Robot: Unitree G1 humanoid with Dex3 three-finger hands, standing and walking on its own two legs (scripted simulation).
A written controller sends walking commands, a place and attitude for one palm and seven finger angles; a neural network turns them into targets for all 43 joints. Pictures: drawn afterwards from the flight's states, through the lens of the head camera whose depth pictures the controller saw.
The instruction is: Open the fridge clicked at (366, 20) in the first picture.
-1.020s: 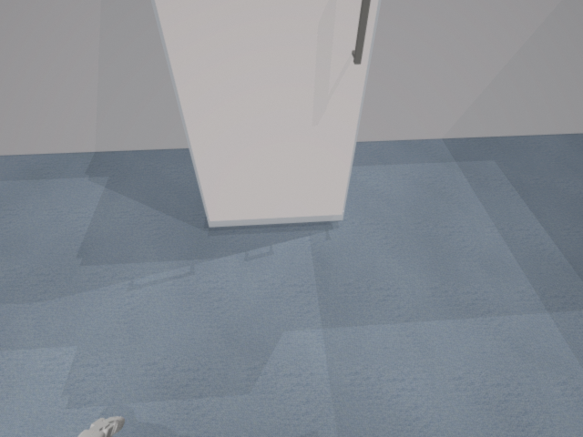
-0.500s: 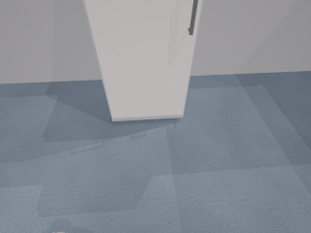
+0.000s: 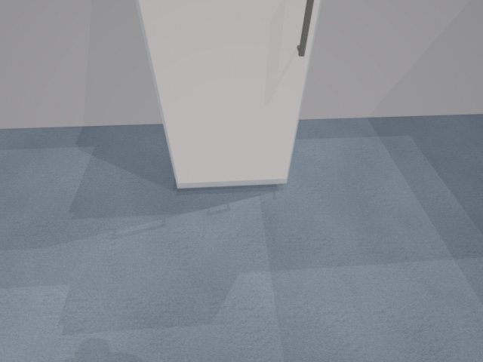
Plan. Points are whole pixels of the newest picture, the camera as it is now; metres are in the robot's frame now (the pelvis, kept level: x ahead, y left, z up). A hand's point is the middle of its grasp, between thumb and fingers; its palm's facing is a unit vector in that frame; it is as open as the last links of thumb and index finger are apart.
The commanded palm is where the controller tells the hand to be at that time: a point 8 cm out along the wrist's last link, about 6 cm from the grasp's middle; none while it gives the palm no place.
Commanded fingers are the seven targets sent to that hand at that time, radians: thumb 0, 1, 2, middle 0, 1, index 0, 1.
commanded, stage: look at it before walking up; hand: right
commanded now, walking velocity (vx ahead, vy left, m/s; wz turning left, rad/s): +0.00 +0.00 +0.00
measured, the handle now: (308, 1) +1.10 -0.15 +0.18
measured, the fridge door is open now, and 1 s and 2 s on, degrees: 0 0 0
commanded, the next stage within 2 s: walk to a spot facing it in 0.42 s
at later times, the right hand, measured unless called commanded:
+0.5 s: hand out of the picture +0.08 -0.25 -0.16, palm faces -0.02 +0.94 -0.34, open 7.4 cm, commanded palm none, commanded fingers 0.00 -0.90 -0.90 0.20 0.30 0.20 0.30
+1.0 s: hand out of the picture +0.05 -0.24 -0.19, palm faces +0.16 +0.97 -0.16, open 7.4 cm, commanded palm none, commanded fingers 0.00 -0.90 -0.90 0.20 0.30 0.20 0.30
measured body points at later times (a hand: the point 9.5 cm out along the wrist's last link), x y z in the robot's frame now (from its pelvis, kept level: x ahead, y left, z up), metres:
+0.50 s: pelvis +0.01 +0.00 +0.00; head +0.01 +0.00 +0.45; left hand +0.09 +0.30 -0.13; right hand +0.08 -0.29 -0.13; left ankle +0.00 +0.12 -0.75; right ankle +0.00 -0.12 -0.75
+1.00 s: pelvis +0.09 -0.06 -0.01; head +0.10 -0.09 +0.44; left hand +0.08 +0.17 -0.15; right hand +0.04 -0.30 -0.17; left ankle +0.09 +0.08 -0.67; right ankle +0.06 -0.13 -0.75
